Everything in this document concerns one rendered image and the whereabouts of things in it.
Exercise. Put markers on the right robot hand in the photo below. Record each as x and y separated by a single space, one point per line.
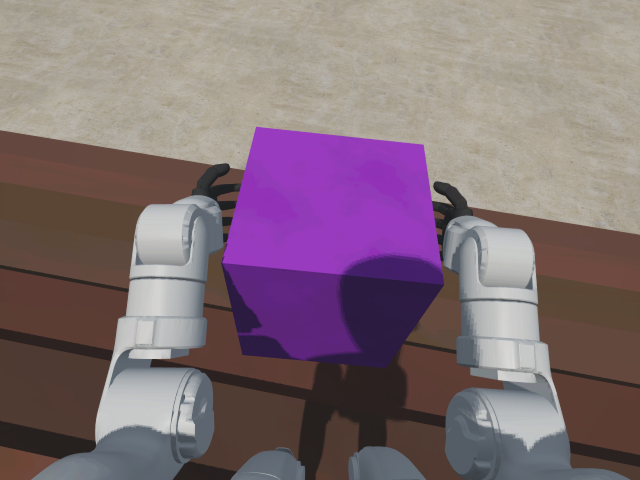
460 208

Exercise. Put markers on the left robot forearm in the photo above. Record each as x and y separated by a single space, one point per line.
169 266

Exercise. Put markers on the robot left shin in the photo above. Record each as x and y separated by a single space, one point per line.
284 450

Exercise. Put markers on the right robot forearm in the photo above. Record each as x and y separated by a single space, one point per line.
499 317

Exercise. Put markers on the left robot upper arm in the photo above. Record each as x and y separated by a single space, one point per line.
152 421

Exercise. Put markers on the carton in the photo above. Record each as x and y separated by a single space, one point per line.
332 255

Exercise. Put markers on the right robot upper arm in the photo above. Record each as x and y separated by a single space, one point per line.
494 434

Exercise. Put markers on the left robot hand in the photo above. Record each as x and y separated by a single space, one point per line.
203 188

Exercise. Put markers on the robot left thigh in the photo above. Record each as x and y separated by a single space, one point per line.
271 465

